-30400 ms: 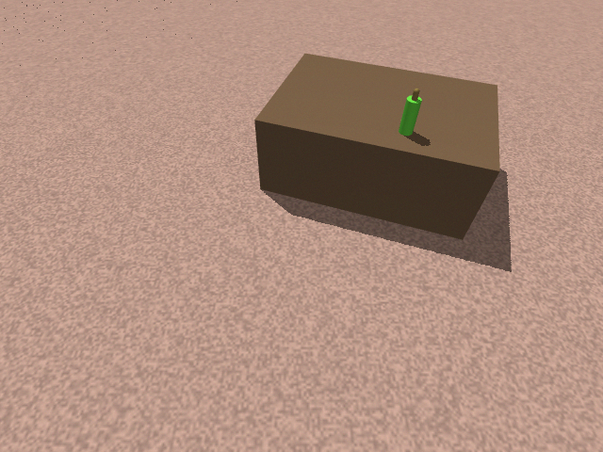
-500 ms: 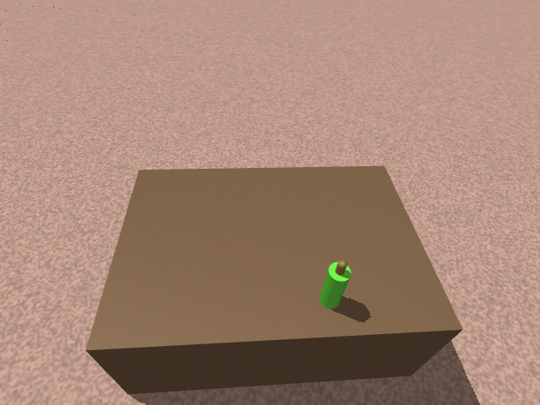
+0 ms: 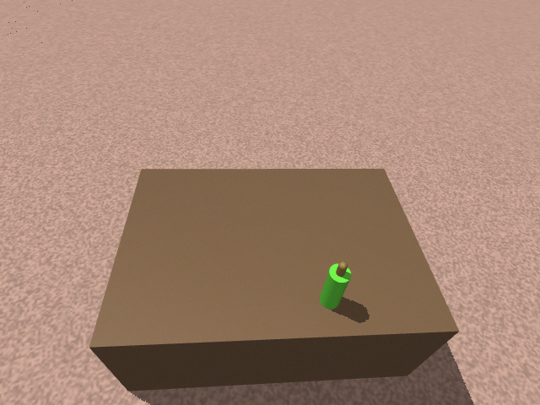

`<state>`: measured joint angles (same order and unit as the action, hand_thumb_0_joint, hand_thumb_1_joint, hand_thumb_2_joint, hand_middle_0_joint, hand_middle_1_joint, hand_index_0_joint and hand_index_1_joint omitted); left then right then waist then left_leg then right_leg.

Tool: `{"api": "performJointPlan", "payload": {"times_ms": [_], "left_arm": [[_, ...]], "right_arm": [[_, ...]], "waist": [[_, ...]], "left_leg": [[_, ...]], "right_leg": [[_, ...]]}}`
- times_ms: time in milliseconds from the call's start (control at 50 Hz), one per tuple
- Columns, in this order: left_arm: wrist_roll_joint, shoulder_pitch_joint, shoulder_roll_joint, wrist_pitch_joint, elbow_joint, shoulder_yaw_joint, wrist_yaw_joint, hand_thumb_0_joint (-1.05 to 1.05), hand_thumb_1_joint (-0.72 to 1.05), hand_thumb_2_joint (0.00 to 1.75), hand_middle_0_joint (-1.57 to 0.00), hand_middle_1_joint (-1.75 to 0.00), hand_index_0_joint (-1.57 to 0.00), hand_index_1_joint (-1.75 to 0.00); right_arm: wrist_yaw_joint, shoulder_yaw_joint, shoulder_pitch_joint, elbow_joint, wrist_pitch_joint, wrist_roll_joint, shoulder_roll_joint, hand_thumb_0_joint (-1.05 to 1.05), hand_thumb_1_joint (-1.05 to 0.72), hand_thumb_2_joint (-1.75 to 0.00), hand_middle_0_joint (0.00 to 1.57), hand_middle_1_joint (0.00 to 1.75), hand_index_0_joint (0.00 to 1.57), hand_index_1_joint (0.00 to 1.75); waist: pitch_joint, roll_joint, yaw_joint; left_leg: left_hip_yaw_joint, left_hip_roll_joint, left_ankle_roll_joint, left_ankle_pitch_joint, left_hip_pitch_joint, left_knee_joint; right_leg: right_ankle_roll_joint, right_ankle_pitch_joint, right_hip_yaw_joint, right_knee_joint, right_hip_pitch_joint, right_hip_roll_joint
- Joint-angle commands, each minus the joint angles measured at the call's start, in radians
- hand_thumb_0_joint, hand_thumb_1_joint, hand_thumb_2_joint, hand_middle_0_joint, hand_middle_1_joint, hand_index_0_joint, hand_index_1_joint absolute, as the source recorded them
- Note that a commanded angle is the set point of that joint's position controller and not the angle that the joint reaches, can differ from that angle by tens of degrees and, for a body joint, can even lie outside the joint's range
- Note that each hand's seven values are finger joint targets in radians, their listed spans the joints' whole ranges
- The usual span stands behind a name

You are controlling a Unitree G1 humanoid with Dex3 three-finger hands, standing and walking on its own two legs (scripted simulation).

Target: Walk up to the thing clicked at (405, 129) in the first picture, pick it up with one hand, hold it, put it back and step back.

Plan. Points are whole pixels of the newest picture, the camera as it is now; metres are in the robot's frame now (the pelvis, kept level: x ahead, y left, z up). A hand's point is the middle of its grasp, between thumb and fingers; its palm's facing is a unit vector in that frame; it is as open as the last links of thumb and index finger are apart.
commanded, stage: home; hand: right
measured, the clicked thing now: (336, 283) +0.49 -0.19 -0.29
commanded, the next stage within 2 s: stand in 0.60 s
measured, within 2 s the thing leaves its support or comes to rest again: neither
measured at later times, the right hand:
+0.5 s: hand out of the picture +0.07 -0.24 -0.15, palm faces -0.02 +0.93 -0.37, open 17.2 cm
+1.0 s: hand out of the picture +0.09 -0.24 -0.15, palm faces -0.01 +0.93 -0.37, open 12.7 cm
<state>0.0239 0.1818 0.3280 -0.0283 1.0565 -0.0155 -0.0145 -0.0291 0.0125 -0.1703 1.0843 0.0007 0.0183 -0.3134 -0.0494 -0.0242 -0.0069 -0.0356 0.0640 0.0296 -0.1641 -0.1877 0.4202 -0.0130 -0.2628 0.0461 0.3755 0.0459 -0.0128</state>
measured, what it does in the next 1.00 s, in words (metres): stands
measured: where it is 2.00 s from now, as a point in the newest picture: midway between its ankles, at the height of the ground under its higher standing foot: outside the picture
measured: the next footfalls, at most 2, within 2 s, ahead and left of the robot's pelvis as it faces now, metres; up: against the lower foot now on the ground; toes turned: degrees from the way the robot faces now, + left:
none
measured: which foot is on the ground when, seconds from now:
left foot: down 0.00-1.00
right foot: down 0.00-1.00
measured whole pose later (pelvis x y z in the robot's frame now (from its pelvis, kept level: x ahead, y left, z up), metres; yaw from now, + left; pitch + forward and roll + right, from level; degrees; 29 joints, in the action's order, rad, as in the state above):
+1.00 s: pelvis +0.02 +0.02 +0.00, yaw +0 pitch -2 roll +0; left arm 0.02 0.15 0.35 -0.01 1.11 -0.01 -0.01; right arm -0.01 0.00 -0.10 1.14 0.00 0.01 -0.33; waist -0.05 -0.02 -0.01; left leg -0.05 0.02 0.00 -0.17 -0.17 0.38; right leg -0.04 -0.26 0.05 0.31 0.02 0.03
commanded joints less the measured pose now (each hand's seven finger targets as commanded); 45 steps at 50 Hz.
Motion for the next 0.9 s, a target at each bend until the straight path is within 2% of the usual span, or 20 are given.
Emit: {"api": "performJointPlan", "payload": {"times_ms": [0, 20, 80, 140, 200, 280, 300, 400, 480, 540, 560, 640, 680, 720, 740, 800, 840, 880], "left_arm": [[0.001, -0.038, 0.180, 0.023, -0.041, -0.039, -0.007, 0.00, 0.90, 0.90, -0.20, -0.30, -0.20, -0.30], [0.002, -0.040, 0.185, 0.025, -0.039, -0.038, -0.007, 0.00, 0.90, 0.90, -0.20, -0.30, -0.20, -0.30], [0.004, -0.032, 0.186, 0.023, -0.019, -0.035, -0.006, 0.00, 0.90, 0.90, -0.20, -0.30, -0.20, -0.30], [0.002, -0.045, 0.194, 0.023, -0.018, -0.036, -0.004, 0.00, 0.90, 0.90, -0.20, -0.30, -0.20, -0.30], [0.002, -0.028, 0.185, 0.024, -0.006, -0.033, -0.003, 0.00, 0.90, 0.90, -0.20, -0.30, -0.20, -0.30], [0.000, -0.038, 0.200, 0.030, -0.002, -0.036, -0.005, 0.00, 0.90, 0.90, -0.20, -0.30, -0.20, -0.30], [-0.001, -0.041, 0.198, 0.032, -0.003, -0.034, -0.007, 0.00, 0.90, 0.90, -0.20, -0.30, -0.20, -0.30], [-0.003, -0.045, 0.202, 0.030, 0.001, -0.031, -0.007, 0.00, 0.90, 0.90, -0.20, -0.30, -0.20, -0.30], [-0.001, -0.032, 0.199, 0.027, 0.010, -0.030, -0.006, 0.00, 0.90, 0.90, -0.20, -0.30, -0.20, -0.30], [-0.001, -0.039, 0.201, 0.029, 0.009, -0.031, -0.005, 0.00, 0.90, 0.90, -0.20, -0.30, -0.20, -0.30], [-0.001, -0.028, 0.197, 0.029, 0.012, -0.030, -0.004, 0.00, 0.90, 0.90, -0.20, -0.30, -0.20, -0.30], [-0.002, -0.042, 0.200, 0.030, 0.010, -0.032, -0.003, 0.00, 0.90, 0.90, -0.20, -0.30, -0.20, -0.30], [-0.002, -0.032, 0.198, 0.034, 0.008, -0.031, -0.004, 0.00, 0.90, 0.90, -0.20, -0.30, -0.20, -0.30], [-0.002, -0.053, 0.205, 0.036, 0.002, -0.034, -0.005, 0.00, 0.90, 0.90, -0.20, -0.30, -0.20, -0.30], [-0.005, -0.044, 0.202, 0.037, 0.004, -0.031, -0.005, 0.00, 0.90, 0.90, -0.20, -0.30, -0.20, -0.30], [-0.005, -0.048, 0.204, 0.038, 0.003, -0.032, -0.006, 0.00, 0.90, 0.90, -0.20, -0.30, -0.20, -0.30], [-0.004, -0.044, 0.207, 0.034, 0.002, -0.033, -0.007, 0.00, 0.90, 0.90, -0.20, -0.30, -0.20, -0.30], [-0.005, -0.056, 0.212, 0.036, 0.000, -0.035, -0.008, 0.00, 0.90, 0.90, -0.20, -0.30, -0.20, -0.30]], "right_arm": [[-0.012, -0.046, 0.034, -0.039, 0.023, -0.001, -0.210, 0.00, 0.51, -0.07, 0.06, 0.06, 0.06, 0.06], [-0.011, -0.046, 0.038, -0.038, 0.023, -0.001, -0.214, 0.00, 0.49, -0.09, 0.06, 0.06, 0.06, 0.06], [-0.009, -0.048, 0.056, -0.028, 0.017, -0.002, -0.219, 0.00, 0.52, -0.07, 0.05, 0.06, 0.05, 0.06], [-0.007, -0.047, 0.040, -0.018, 0.016, -0.002, -0.222, 0.00, 0.50, -0.08, 0.06, 0.06, 0.06, 0.06], [-0.005, -0.051, 0.062, -0.016, 0.016, -0.002, -0.229, 0.00, 0.52, -0.07, 0.05, 0.06, 0.05, 0.06], [-0.005, -0.048, 0.059, -0.009, 0.021, -0.006, -0.219, 0.00, 0.53, -0.06, 0.05, 0.05, 0.05, 0.05], [-0.004, -0.047, 0.065, -0.011, 0.023, -0.006, -0.222, 0.00, 0.50, -0.08, 0.06, 0.06, 0.06, 0.06], [-0.004, -0.047, 0.067, -0.002, 0.022, -0.008, -0.230, 0.00, 0.51, -0.07, 0.06, 0.06, 0.06, 0.06], [-0.004, -0.051, 0.076, 0.000, 0.017, -0.007, -0.239, 0.00, 0.52, -0.07, 0.05, 0.06, 0.05, 0.06], [-0.002, -0.051, 0.081, 0.001, 0.019, -0.008, -0.235, 0.00, 0.52, -0.07, 0.05, 0.06, 0.05, 0.06], [-0.001, -0.052, 0.081, 0.003, 0.019, -0.009, -0.241, 0.00, 0.50, -0.08, 0.06, 0.06, 0.06, 0.06], [0.001, -0.055, 0.091, 0.002, 0.021, -0.008, -0.237, 0.00, 0.51, -0.07, 0.06, 0.06, 0.06, 0.06], [0.002, -0.058, 0.101, -0.002, 0.023, -0.010, -0.240, 0.00, 0.51, -0.08, 0.06, 0.06, 0.06, 0.06], [0.002, -0.058, 0.089, 0.003, 0.024, -0.010, -0.238, 0.00, 0.35, -0.24, 0.20, 0.22, 0.20, 0.22], [0.004, -0.056, 0.094, 0.003, 0.025, -0.011, -0.238, 0.00, 0.27, -0.32, 0.20, 0.30, 0.20, 0.30], [0.004, -0.057, 0.093, 0.004, 0.027, -0.011, -0.237, 0.00, 0.03, -0.56, 0.20, 0.30, 0.20, 0.30], [0.001, -0.059, 0.098, 0.007, 0.024, -0.012, -0.243, 0.00, -0.13, -0.72, 0.20, 0.30, 0.20, 0.30], [0.003, -0.056, 0.096, 0.004, 0.023, -0.011, -0.235, 0.00, -0.29, -0.88, 0.20, 0.30, 0.20, 0.30]], "waist": [[0.017, 0.014, -0.002], [0.034, 0.015, -0.001], [-0.003, 0.006, -0.001], [-0.007, 0.025, -0.009], [0.008, 0.039, 0.001], [0.047, 0.016, 0.000], [0.065, 0.016, 0.001], [0.059, 0.025, -0.001], [0.021, 0.034, 0.000], [0.029, 0.029, 0.001], [0.022, 0.046, 0.002], [0.025, 0.033, -0.001], [0.056, 0.018, 0.007], [0.073, 0.018, -0.002], [0.068, 0.016, 0.002], [0.082, 0.019, -0.001], [0.078, 0.027, 0.001], [0.076, 0.012, -0.003]], "left_leg": [[0.091, 0.063, -0.033, 0.040, 0.080, -0.084], [0.092, 0.066, -0.035, 0.057, 0.092, -0.082], [0.097, 0.060, -0.031, -0.023, 0.088, -0.093], [0.108, 0.062, -0.031, -0.067, 0.055, -0.118], [0.112, 0.065, -0.037, -0.066, 0.061, -0.118], [0.101, 0.064, -0.041, 0.058, 0.096, -0.094], [0.097, 0.066, -0.043, 0.125, 0.108, -0.081], [0.096, 0.066, -0.045, 0.138, 0.117, -0.086], [0.111, 0.062, -0.042, -0.008, 0.074, -0.118], [0.115, 0.066, -0.045, 0.035, 0.090, -0.117], [0.120, 0.066, -0.044, 0.004, 0.085, -0.130], [0.121, 0.064, -0.043, -0.008, 0.079, -0.135], [0.114, 0.068, -0.050, 0.091, 0.118, -0.107], [0.110, 0.064, -0.048, 0.120, 0.117, -0.105], [0.107, 0.066, -0.049, 0.163, 0.131, -0.096], [0.102, 0.068, -0.049, 0.203, 0.138, -0.084], [0.104, 0.065, -0.047, 0.176, 0.145, -0.089], [0.102, 0.066, -0.050, 0.208, 0.127, -0.087]], "right_leg": [[0.026, 0.108, 0.070, -0.101, 0.112, 0.089], [0.023, 0.121, 0.069, -0.100, 0.105, 0.091], [0.021, 0.030, 0.065, -0.118, 0.156, 0.087], [0.023, 0.031, 0.060, -0.112, 0.139, 0.085], [0.022, 0.044, 0.057, -0.107, 0.132, 0.088], [0.024, 0.131, 0.068, -0.102, 0.093, 0.106], [0.020, 0.174, 0.064, -0.101, 0.082, 0.108], [0.021, 0.170, 0.058, -0.103, 0.086, 0.110], [0.019, 0.089, 0.053, -0.114, 0.106, 0.104], [0.024, 0.112, 0.053, -0.108, 0.100, 0.110], [0.021, 0.098, 0.049, -0.109, 0.114, 0.105], [0.023, 0.092, 0.049, -0.104, 0.105, 0.109], [0.023, 0.135, 0.052, -0.113, 0.097, 0.118], [0.022, 0.147, 0.047, -0.108, 0.077, 0.116], [0.021, 0.171, 0.051, -0.108, 0.082, 0.121], [0.019, 0.201, 0.047, -0.106, 0.070, 0.123], [0.019, 0.186, 0.042, -0.107, 0.079, 0.121], [0.017, 0.212, 0.044, -0.107, 0.058, 0.125]]}}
